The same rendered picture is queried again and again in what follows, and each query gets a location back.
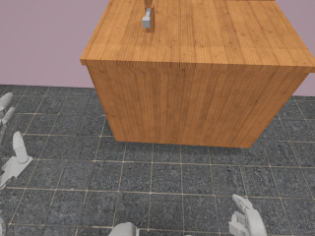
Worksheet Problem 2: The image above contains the left robot hand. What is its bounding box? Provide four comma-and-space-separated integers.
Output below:
0, 92, 32, 192

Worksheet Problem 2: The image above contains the counter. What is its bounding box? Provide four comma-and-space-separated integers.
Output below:
80, 0, 315, 148

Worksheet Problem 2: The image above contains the right robot hand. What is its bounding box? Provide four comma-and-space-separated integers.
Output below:
228, 194, 268, 236

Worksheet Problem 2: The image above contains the tap lever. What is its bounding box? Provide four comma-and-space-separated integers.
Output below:
142, 8, 152, 28

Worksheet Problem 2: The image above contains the robot left thigh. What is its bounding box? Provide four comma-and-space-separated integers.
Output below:
108, 222, 140, 236

